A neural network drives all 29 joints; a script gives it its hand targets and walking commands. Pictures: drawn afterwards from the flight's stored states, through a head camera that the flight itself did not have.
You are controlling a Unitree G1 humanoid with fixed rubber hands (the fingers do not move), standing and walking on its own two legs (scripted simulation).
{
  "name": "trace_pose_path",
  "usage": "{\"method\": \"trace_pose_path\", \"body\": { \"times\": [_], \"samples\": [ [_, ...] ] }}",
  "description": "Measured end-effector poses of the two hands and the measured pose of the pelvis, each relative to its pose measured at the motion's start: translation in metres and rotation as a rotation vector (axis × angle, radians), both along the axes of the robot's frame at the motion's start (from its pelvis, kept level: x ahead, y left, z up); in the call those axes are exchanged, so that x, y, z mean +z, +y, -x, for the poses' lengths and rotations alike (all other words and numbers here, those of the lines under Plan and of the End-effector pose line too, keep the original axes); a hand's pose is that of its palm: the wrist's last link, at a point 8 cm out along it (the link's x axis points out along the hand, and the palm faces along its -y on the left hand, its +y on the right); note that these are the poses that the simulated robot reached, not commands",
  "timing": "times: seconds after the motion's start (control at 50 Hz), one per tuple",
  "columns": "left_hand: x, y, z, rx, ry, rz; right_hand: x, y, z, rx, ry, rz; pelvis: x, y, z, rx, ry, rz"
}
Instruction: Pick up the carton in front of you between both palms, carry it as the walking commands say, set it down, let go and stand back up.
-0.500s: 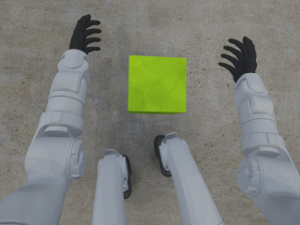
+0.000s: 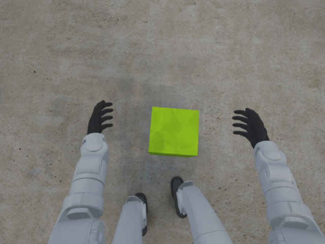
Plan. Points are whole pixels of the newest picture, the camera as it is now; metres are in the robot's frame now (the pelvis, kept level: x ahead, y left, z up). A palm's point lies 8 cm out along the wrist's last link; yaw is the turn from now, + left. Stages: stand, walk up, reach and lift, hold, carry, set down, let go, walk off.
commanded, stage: let go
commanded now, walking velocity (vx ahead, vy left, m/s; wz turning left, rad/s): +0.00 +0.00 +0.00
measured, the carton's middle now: (172, 134) +0.42 -0.10 -0.57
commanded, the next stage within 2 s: stand in 1.04 s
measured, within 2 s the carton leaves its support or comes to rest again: neither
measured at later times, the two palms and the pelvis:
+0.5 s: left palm (43, 193) +0.27 +0.22 -0.01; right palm (282, 187) +0.21 -0.23 +0.01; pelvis +0.06 +0.01 +0.07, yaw -2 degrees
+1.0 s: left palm (19, 223) +0.23 +0.25 +0.01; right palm (280, 187) +0.21 -0.22 +0.01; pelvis +0.06 +0.03 +0.07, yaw -3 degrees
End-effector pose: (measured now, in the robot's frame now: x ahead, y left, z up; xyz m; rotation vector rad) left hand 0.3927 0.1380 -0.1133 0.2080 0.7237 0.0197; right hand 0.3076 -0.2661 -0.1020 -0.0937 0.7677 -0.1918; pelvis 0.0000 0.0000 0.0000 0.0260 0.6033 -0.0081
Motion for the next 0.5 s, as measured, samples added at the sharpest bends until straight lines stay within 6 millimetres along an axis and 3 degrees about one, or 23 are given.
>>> {"method": "trace_pose_path", "body": {
  "times": [0.16, 0.32, 0.5],
  "samples": [
    [0.042, 0.018, 0.041, 0.019, 0.003, -0.001, 0.047, -0.001, 0.035, 0.079, 0.031, 0.013, 0.032, -0.009, -0.024, -0.003, -0.151, 0.008],
    [0.072, 0.041, 0.08, 0.004, 0.021, 0.002, 0.086, 0.014, 0.077, 0.068, 0.035, 0.013, 0.056, -0.009, -0.047, -0.011, -0.305, 0.021],
    [0.103, 0.081, 0.125, 0.009, 0.038, -0.001, 0.108, 0.036, 0.102, 0.076, 0.042, 0.011, 0.073, 0.009, -0.06, -0.022, -0.478, 0.042]
  ]
}}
